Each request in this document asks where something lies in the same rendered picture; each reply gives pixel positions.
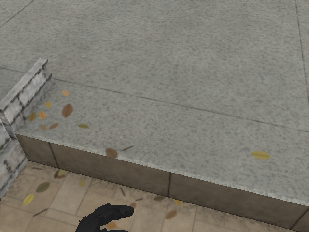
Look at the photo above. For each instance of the left robot hand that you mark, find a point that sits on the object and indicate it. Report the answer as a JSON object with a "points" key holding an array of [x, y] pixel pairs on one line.
{"points": [[103, 215]]}

